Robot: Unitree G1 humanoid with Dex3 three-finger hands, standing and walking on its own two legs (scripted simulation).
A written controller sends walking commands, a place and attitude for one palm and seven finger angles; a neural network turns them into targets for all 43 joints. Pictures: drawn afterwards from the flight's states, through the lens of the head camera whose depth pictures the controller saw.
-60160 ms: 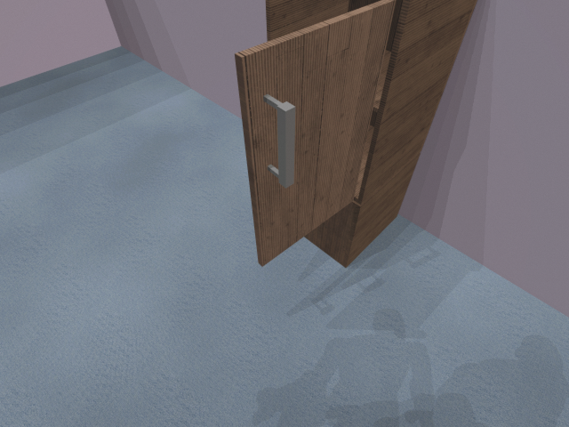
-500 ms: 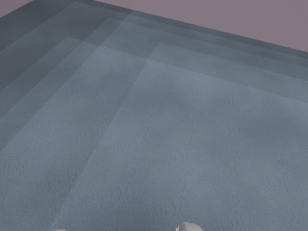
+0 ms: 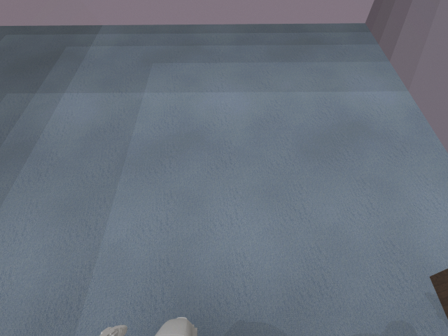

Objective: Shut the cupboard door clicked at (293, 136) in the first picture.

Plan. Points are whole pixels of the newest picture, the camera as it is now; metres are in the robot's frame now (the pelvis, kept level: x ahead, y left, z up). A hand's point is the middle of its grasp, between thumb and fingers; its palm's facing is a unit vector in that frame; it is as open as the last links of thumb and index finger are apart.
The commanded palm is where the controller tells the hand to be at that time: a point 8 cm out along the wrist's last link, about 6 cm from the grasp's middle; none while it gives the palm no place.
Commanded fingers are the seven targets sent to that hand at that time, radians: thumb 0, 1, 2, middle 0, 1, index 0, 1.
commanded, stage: turn to face it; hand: left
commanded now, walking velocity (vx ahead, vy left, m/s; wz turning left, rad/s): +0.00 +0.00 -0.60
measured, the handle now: out of the picture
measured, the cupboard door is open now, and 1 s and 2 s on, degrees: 18 18 18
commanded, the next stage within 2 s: take the last steps up to it in 1.96 s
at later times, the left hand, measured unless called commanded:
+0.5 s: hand (143, 318) +0.17 +0.18 -0.16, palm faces -0.29 -0.92 -0.25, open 7.4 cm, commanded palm none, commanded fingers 0.00 0.90 0.90 -0.20 -0.30 -0.20 -0.30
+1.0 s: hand (162, 308) +0.19 +0.15 -0.19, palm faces -0.49 -0.85 -0.20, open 7.4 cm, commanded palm none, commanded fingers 0.00 0.90 0.90 -0.20 -0.30 -0.20 -0.30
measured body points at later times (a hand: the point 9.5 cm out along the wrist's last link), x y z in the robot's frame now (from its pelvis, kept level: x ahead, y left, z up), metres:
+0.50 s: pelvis +0.01 +0.01 -0.01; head +0.04 -0.01 +0.44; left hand +0.18 +0.23 -0.14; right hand -0.02 -0.26 -0.16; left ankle +0.02 +0.14 -0.74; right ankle -0.04 -0.10 -0.73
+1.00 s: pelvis +0.03 +0.02 -0.01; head +0.08 +0.01 +0.44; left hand +0.22 +0.20 -0.17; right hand +0.00 -0.26 -0.13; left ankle +0.10 +0.11 -0.74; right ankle -0.04 -0.10 -0.73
